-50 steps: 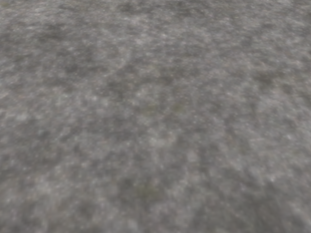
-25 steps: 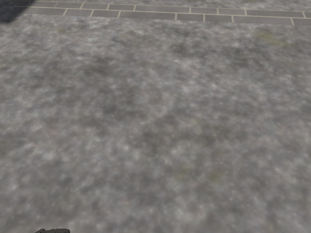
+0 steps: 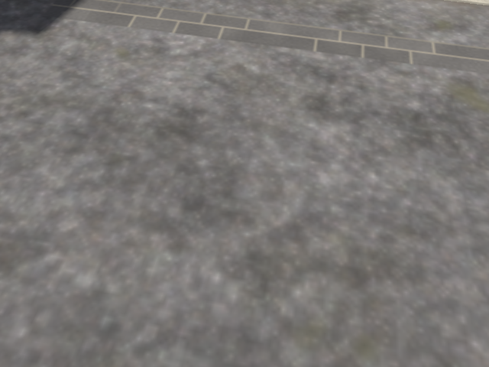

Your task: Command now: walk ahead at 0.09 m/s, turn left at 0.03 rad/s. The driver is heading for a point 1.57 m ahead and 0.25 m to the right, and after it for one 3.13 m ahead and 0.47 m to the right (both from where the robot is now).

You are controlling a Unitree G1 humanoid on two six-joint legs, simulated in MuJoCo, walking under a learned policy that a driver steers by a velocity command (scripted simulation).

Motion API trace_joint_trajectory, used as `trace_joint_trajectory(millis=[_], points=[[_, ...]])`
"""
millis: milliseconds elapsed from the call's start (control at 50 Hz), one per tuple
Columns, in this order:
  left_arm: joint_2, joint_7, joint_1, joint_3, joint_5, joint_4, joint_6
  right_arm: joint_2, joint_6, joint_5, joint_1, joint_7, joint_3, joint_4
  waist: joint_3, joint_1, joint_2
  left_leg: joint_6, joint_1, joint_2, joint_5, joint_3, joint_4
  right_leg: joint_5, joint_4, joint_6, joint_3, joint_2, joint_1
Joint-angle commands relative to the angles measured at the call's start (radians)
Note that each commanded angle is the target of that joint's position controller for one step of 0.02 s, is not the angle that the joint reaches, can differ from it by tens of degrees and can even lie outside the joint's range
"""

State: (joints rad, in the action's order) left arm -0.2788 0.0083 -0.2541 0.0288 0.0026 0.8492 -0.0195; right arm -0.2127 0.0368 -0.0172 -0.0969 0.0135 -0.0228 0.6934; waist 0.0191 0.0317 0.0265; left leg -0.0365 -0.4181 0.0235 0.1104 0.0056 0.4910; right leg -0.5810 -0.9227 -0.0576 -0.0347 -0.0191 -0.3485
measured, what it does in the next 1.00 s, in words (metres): steps on the spot: right foot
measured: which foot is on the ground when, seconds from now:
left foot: down 0.00-1.00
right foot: up 0.00-0.12, down 0.14-1.00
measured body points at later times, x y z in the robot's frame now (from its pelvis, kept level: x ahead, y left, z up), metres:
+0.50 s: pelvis +0.06 -0.02 +0.00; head +0.07 -0.03 +0.45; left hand +0.11 +0.23 -0.14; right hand +0.15 -0.28 -0.13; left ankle +0.09 +0.10 -0.73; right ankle +0.03 -0.15 -0.73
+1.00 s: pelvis +0.06 -0.03 +0.00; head +0.07 -0.03 +0.45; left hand +0.08 +0.21 -0.15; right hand +0.12 -0.28 -0.15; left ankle +0.09 +0.10 -0.73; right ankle +0.03 -0.15 -0.73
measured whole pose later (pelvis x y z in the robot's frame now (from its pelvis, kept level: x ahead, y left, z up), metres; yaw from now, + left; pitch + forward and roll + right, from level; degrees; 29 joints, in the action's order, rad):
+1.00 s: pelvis +0.06 -0.03 +0.00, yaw +1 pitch -2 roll +0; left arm -0.19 0.04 -0.27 0.01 -0.01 1.07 -0.01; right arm -0.21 -0.02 0.00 -0.16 -0.04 -0.04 1.09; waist 0.04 0.00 0.00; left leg 0.02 -0.25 -0.01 0.23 -0.02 0.51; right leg -0.33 -0.50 -0.01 0.00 -0.01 -0.14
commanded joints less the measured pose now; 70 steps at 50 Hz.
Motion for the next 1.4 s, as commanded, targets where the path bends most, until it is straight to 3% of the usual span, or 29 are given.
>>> trace_joint_trajectory(millis=[20,60,120,140,160,180,200,240,320,440,560,980,1400], points=[[-0.07,0.023,-0.084,0.021,-0.005,-0.023,0.036,-0.152,-0.009,-0.011,0.034,-0.005,-0.043,-0.04,-0.124,0.018,-0.169,-0.178,0.107,-0.235,-0.164,-0.245,-0.193,0.076,0.068,-0.027,-0.008,-0.045,0.0],[-0.047,0.026,-0.1,0.017,-0.01,-0.002,0.038,-0.137,-0.014,-0.013,0.038,-0.012,-0.04,-0.027,-0.14,0.019,-0.176,-0.171,0.068,-0.205,-0.084,-0.194,-0.2,0.195,0.172,-0.019,0.015,-0.03,0.093],[-0.036,0.021,-0.085,0.016,-0.024,0.011,0.035,-0.108,-0.019,0.002,0.032,-0.017,-0.03,0.001,-0.125,0.027,-0.152,-0.118,0.016,-0.165,0.207,-0.16,-0.189,0.395,0.371,0.016,0.041,-0.012,0.217],[-0.049,0.02,-0.062,0.016,-0.038,0.0,0.035,-0.088,-0.018,0.001,-0.001,-0.016,-0.023,0.023,-0.097,0.019,-0.128,-0.069,-0.01,-0.14,0.329,-0.156,-0.188,0.428,0.419,0.036,0.013,-0.035,0.233],[-0.084,0.023,-0.036,0.019,-0.04,-0.02,0.034,-0.087,-0.018,-0.004,-0.021,-0.016,-0.021,0.039,-0.045,0.001,-0.091,-0.026,-0.027,-0.11,0.406,-0.142,-0.16,0.391,0.479,0.063,-0.043,-0.087,0.203],[-0.147,0.027,-0.007,0.037,-0.023,-0.01,0.034,-0.096,-0.017,0.0,-0.052,-0.017,-0.029,0.039,0.005,-0.048,0.032,0.006,0.024,-0.051,0.349,-0.082,-0.14,0.215,0.483,0.091,-0.041,-0.086,0.075],[-0.107,0.025,0.012,0.032,-0.019,-0.008,0.027,-0.106,-0.017,-0.004,-0.028,-0.023,-0.03,0.046,0.024,-0.03,0.058,0.022,0.113,-0.037,0.269,-0.058,-0.087,0.099,0.526,0.094,-0.044,-0.069,-0.024],[-0.065,0.025,0.033,0.02,-0.026,0.002,0.008,-0.101,-0.018,0.004,-0.035,-0.032,-0.035,0.062,0.02,-0.041,0.077,0.01,0.18,-0.043,0.169,-0.054,-0.044,0.141,0.55,0.068,-0.041,-0.063,-0.054],[-0.062,0.022,0.0,0.017,-0.012,0.032,-0.014,-0.094,-0.019,0.004,-0.062,-0.033,-0.038,0.102,-0.019,-0.03,0.03,-0.003,0.202,-0.045,0.013,-0.051,-0.018,0.3,0.505,0.059,-0.025,-0.051,0.024],[-0.055,0.025,-0.018,0.014,-0.008,0.069,-0.008,-0.096,-0.025,0.013,-0.076,-0.038,-0.042,0.163,-0.04,-0.023,-0.019,0.003,0.239,-0.05,-0.11,-0.047,0.002,0.423,0.479,0.064,-0.006,-0.035,0.071],[-0.043,0.025,-0.021,0.012,-0.006,0.105,-0.002,-0.103,-0.038,0.017,-0.081,-0.049,-0.045,0.222,-0.03,-0.026,-0.03,0.008,0.26,-0.054,-0.139,-0.046,0.002,0.471,0.485,0.065,0.006,-0.024,0.088],[-0.01,0.03,-0.064,0.001,-0.008,0.201,0.003,-0.092,-0.051,0.019,-0.07,-0.059,-0.036,0.368,0.021,-0.032,-0.023,0.021,0.255,-0.049,-0.042,-0.037,-0.043,0.383,0.539,0.063,0.025,-0.006,0.09],[0.022,0.033,-0.141,-0.01,-0.005,0.237,0.002,-0.07,-0.048,0.02,-0.123,-0.061,-0.017,0.422,0.042,-0.034,-0.026,0.023,0.232,-0.045,0.0,-0.034,-0.057,0.349,0.551,0.065,0.031,0.001,0.076]])
Keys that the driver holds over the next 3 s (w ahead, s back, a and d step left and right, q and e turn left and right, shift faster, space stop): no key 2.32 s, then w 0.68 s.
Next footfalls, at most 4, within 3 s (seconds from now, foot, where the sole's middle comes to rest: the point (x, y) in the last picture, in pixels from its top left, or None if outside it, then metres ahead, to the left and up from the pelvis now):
0.14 right None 0.07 -0.15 -0.77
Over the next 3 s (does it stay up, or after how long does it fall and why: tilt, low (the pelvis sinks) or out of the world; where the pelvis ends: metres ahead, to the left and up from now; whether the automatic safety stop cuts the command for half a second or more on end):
stays up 0.30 -0.02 -0.01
